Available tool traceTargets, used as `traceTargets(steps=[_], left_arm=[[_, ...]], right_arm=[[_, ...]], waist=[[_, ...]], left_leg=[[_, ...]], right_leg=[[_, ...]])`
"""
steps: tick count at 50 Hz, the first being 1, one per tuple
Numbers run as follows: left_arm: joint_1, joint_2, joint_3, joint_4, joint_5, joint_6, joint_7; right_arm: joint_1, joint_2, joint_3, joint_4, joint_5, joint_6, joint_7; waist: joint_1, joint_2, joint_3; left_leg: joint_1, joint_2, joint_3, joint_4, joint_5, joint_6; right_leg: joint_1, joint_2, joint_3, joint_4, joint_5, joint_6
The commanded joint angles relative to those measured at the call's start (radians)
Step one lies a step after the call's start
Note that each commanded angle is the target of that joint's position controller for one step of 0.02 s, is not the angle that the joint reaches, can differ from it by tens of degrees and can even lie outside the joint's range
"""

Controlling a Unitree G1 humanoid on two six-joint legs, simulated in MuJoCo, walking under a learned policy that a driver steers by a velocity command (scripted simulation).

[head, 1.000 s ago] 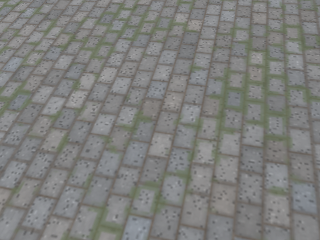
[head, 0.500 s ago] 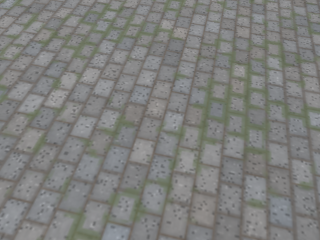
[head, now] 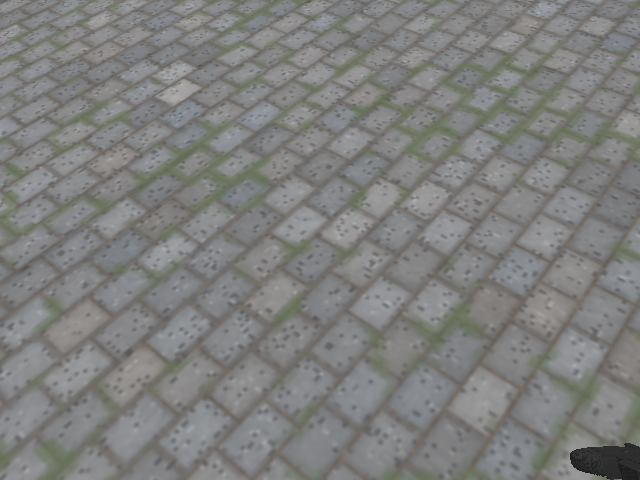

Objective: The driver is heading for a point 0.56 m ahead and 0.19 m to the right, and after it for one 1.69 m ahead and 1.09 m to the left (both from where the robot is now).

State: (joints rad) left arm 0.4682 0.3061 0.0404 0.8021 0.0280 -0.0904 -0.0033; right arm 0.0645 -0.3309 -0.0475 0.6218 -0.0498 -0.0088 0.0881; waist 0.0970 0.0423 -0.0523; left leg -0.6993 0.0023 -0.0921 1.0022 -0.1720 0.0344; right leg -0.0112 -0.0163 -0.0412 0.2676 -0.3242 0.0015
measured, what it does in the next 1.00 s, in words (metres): walks ahead: left foot, then right foot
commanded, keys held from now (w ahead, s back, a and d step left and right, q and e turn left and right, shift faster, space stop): w+e+shift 0.52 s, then q+shift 0.48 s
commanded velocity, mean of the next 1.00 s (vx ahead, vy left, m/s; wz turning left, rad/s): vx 0.70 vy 0.00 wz -0.21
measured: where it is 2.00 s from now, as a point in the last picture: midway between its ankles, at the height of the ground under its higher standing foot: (442, 368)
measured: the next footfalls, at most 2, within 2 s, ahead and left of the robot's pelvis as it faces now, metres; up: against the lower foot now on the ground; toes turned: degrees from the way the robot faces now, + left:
left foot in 0.14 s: +0.25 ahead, +0.15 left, +0.00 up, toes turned -4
right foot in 0.58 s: +0.64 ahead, -0.13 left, +0.00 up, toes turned -28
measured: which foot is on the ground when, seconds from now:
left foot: up 0.00-0.12, down 0.14-0.58, up 0.60-1.00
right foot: down 0.00-0.14, up 0.16-0.56, down 0.58-1.00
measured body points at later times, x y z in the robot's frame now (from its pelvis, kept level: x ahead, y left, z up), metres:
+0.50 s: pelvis +0.39 +0.01 -0.03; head +0.41 +0.00 +0.42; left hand +0.69 +0.17 -0.09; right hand +0.25 -0.24 -0.15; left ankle +0.21 +0.16 -0.74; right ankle +0.56 -0.13 -0.68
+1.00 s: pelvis +0.68 -0.09 -0.01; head +0.73 -0.10 +0.44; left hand +0.83 +0.14 -0.14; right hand +0.72 -0.35 -0.14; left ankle +0.84 -0.04 -0.71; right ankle +0.61 -0.11 -0.74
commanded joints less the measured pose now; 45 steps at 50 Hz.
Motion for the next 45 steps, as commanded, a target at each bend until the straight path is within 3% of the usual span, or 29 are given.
traceTargets(steps=[1, 3, 4, 5, 6, 7, 8, 9, 10, 11, 13, 16, 20, 22, 23, 25, 26, 27, 28, 29, 30, 31, 32, 33, 34, 36, 38, 42, 45], left_arm=[[-0.052, 0.113, 0.023, -0.043, -0.012, -0.02, -0.008], [-0.038, 0.173, 0.04, -0.02, -0.013, -0.015, -0.011], [-0.031, 0.201, 0.047, -0.008, -0.014, -0.012, -0.012], [-0.025, 0.215, 0.05, 0.006, -0.017, -0.011, -0.013], [-0.042, 0.22, 0.052, 0.009, -0.024, -0.011, -0.013], [-0.06, 0.176, 0.039, -0.009, -0.024, -0.017, -0.017], [-0.022, 0.005, 0.004, -0.072, -0.041, -0.02, -0.017], [-0.079, 0.088, 0.024, -0.078, -0.043, -0.007, -0.015], [-0.132, 0.098, 0.033, -0.088, -0.036, 0.005, -0.018], [-0.131, 0.075, 0.024, -0.075, -0.027, 0.012, -0.029], [-0.095, 0.045, 0.024, -0.043, -0.009, 0.042, -0.047], [-0.195, 0.008, 0.017, -0.074, -0.001, 0.081, -0.065], [-0.353, 0.003, 0.003, -0.143, -0.007, 0.085, -0.083], [-0.403, 0.006, -0.007, -0.156, -0.009, 0.084, -0.096], [-0.448, -0.003, -0.016, -0.182, -0.004, 0.08, -0.103], [-0.463, 0.02, -0.014, -0.182, -0.007, 0.08, -0.098], [-0.408, 0.043, -0.008, -0.165, -0.012, 0.081, -0.091], [-0.279, 0.064, -0.002, -0.129, 0.002, 0.075, -0.084], [-0.06, 0.096, 0.017, -0.057, 0.013, 0.067, -0.07], [0.084, 0.122, 0.037, 0.006, 0.024, 0.061, -0.045], [0.001, 0.206, 0.061, 0.008, 0.01, 0.065, -0.022], [-0.025, 0.294, 0.077, -0.045, 0.02, 0.056, -0.019], [-0.053, 0.224, 0.076, -0.074, -0.001, 0.06, -0.008], [-0.115, 0.178, 0.057, -0.047, -0.005, 0.054, 0.002], [-0.173, 0.108, 0.036, -0.04, 0.0, 0.041, 0.001], [-0.197, 0.051, 0.012, -0.033, -0.004, 0.014, 0.001], [-0.201, 0.066, 0.015, -0.017, -0.006, -0.008, -0.003], [-0.27, 0.035, 0.006, -0.029, -0.016, -0.002, 0.01], [-0.256, 0.027, 0.005, -0.029, -0.027, 0.015, 0.028]], right_arm=[[-0.184, -0.03, 0.015, -0.122, 0.005, -0.027, 0.016], [-0.167, -0.021, 0.022, -0.118, 0.014, -0.033, 0.013], [-0.122, -0.04, 0.014, -0.106, 0.014, -0.036, 0.001], [-0.01, -0.073, -0.002, -0.073, 0.014, -0.042, -0.019], [0.194, -0.106, -0.022, -0.006, 0.008, -0.048, -0.042], [0.378, -0.181, -0.048, 0.029, -0.016, -0.056, -0.069], [0.456, -0.281, -0.065, 0.029, -0.041, -0.067, -0.085], [0.411, -0.246, -0.058, 0.018, -0.024, -0.062, -0.089], [0.312, -0.17, -0.039, 0.033, -0.013, -0.059, -0.09], [0.257, -0.113, -0.027, 0.039, -0.004, -0.063, -0.087], [0.218, -0.055, -0.011, 0.055, 0.008, -0.071, -0.091], [0.253, -0.018, -0.005, 0.108, 0.032, -0.102, -0.084], [0.263, 0.004, 0.0, 0.15, 0.025, -0.122, -0.085], [0.271, -0.024, -0.005, 0.166, 0.023, -0.123, -0.095], [0.289, -0.051, -0.009, 0.172, 0.025, -0.123, -0.098], [0.327, -0.095, -0.016, 0.188, 0.025, -0.115, -0.109], [0.331, -0.131, -0.025, 0.184, 0.021, -0.101, -0.118], [0.321, -0.157, -0.029, 0.185, 0.017, -0.086, -0.127], [0.291, -0.176, -0.032, 0.179, 0.011, -0.074, -0.13], [0.279, -0.165, -0.028, 0.182, 0.021, -0.071, -0.12], [0.324, -0.042, -0.008, 0.171, 0.02, -0.074, -0.108], [0.513, -0.012, 0.017, 0.129, 0.101, -0.074, -0.113], [0.366, -0.071, 0.009, 0.144, 0.087, -0.077, -0.13], [0.363, -0.054, 0.011, 0.141, 0.084, -0.076, -0.126], [0.331, -0.04, 0.014, 0.152, 0.054, -0.068, -0.122], [0.39, -0.017, 0.009, 0.203, 0.029, -0.015, -0.107], [0.365, 0.0, 0.001, 0.195, 0.032, 0.011, -0.093], [0.28, 0.045, 0.004, 0.164, 0.04, 0.012, -0.074], [0.188, 0.064, 0.01, 0.134, 0.034, 0.013, -0.058]], waist=[[-0.033, -0.16, 0.179], [-0.049, -0.182, 0.168], [-0.077, -0.185, 0.14], [-0.139, -0.168, 0.069], [-0.244, -0.13, -0.044], [-0.335, -0.064, -0.168], [-0.287, 0.238, -0.331], [-0.283, 0.137, -0.296], [-0.218, 0.08, -0.114], [-0.178, 0.056, -0.027], [-0.112, 0.09, 0.042], [-0.092, 0.068, 0.133], [-0.069, 0.051, 0.196], [-0.068, 0.001, 0.202], [-0.069, 0.002, 0.224], [-0.061, 0.004, 0.182], [-0.028, 0.033, 0.128], [0.039, 0.042, 0.067], [0.131, 0.046, -0.03], [0.179, 0.005, -0.077], [0.053, -0.268, -0.069], [-0.023, -0.302, -0.396], [0.04, -0.029, -0.378], [-0.045, -0.017, -0.159], [-0.091, 0.05, -0.027], [-0.137, 0.031, 0.052], [-0.151, -0.014, 0.055], [-0.159, -0.101, 0.037], [-0.112, -0.137, 0.039]], left_leg=[[0.041, 0.039, 0.126, -0.248, 0.057, -0.014], [0.217, 0.01, 0.149, -0.324, -0.007, 0.002], [0.304, -0.021, 0.158, -0.36, -0.061, 0.014], [0.465, -0.056, 0.158, -0.396, -0.078, 0.026], [0.729, -0.071, 0.157, -0.434, -0.057, 0.035], [1.017, 0.105, -0.008, -0.443, -0.222, 0.051], [1.18, 0.43, -0.496, -0.609, -0.696, 0.078], [1.02, 0.448, -0.7, -0.758, -0.78, 0.085], [0.889, 0.4, -0.523, -0.737, -0.663, 0.074], [0.772, 0.356, -0.377, -0.752, -0.478, 0.073], [0.636, 0.289, -0.184, -0.802, -0.303, 0.057], [0.601, 0.272, -0.005, -0.871, -0.099, 0.05], [0.581, 0.21, 0.24, -0.912, 0.192, 0.03], [0.608, 0.183, 0.341, -0.927, 0.354, 0.008], [0.611, 0.206, 0.364, -0.916, 0.491, 0.0], [0.712, 0.206, 0.396, -0.82, 0.964, -0.017], [0.771, 0.218, 0.392, -0.724, 1.162, -0.023], [0.756, 0.24, 0.372, -0.546, 1.277, -0.012], [0.7, 0.251, 0.336, -0.302, 1.252, 0.008], [0.593, 0.192, 0.344, -0.011, 0.972, 0.018], [0.284, -0.003, 0.315, 0.413, -0.29, -0.009], [0.065, -0.068, 0.034, 0.732, -0.415, -0.006], [0.08, -0.039, -0.057, 0.697, -0.26, 0.002], [0.099, 0.002, -0.011, 0.59, -0.215, -0.001], [0.126, 0.05, -0.003, 0.469, -0.208, -0.003], [0.29, 0.072, 0.005, 0.347, -0.202, -0.013], [0.302, 0.067, 0.042, 0.272, -0.168, -0.019], [0.229, 0.068, 0.118, 0.0, 0.062, -0.008], [0.226, 0.047, 0.184, -0.21, 0.203, 0.002]], right_leg=[[-0.151, -0.18, 0.196, -0.234, 0.116, -0.166], [-0.174, -0.206, 0.18, -0.206, 0.339, -0.164], [-0.154, -0.212, 0.17, -0.137, 0.53, -0.162], [-0.146, -0.201, 0.14, 0.024, 0.78, -0.154], [-0.224, -0.152, 0.098, 0.276, 0.841, -0.138], [-0.456, -0.083, 0.075, 0.602, 0.559, -0.123], [-0.708, 0.028, 0.093, 0.969, -0.198, -0.11], [-0.756, 0.031, 0.171, 1.088, -0.097, -0.131], [-0.801, -0.026, 0.15, 1.092, 0.0, -0.132], [-0.775, -0.067, 0.129, 1.041, 0.059, -0.12], [-0.715, -0.099, 0.113, 1.014, 0.077, -0.089], [-0.794, -0.121, 0.096, 1.009, 0.14, -0.075], [-0.808, -0.104, 0.034, 0.846, 0.313, -0.087], [-0.739, -0.074, -0.047, 0.695, 0.366, -0.115], [-0.693, -0.072, -0.079, 0.602, 0.371, -0.136], [-0.574, 0.02, -0.171, 0.517, 0.361, -0.175], [-0.504, 0.062, -0.19, 0.505, 0.311, -0.188], [-0.348, 0.101, -0.161, 0.473, 0.268, -0.203], [-0.113, 0.119, -0.087, 0.416, 0.267, -0.225], [0.097, 0.103, -0.015, 0.273, 0.345, -0.232], [0.292, -0.101, 0.206, 0.339, 0.714, -0.207], [0.565, -0.423, 0.675, 0.321, 1.005, -0.432], [0.418, -0.377, 0.592, 0.226, 0.932, -0.393], [0.168, -0.362, 0.468, 0.16, 0.86, -0.357], [-0.009, -0.326, 0.394, 0.111, 0.794, -0.313], [-0.241, -0.289, 0.223, 0.035, 0.867, -0.256], [-0.281, -0.254, 0.104, 0.002, 0.95, -0.245], [-0.188, -0.15, -0.118, 0.005, 0.928, -0.161], [-0.1, -0.148, -0.196, 0.042, 0.87, -0.136]])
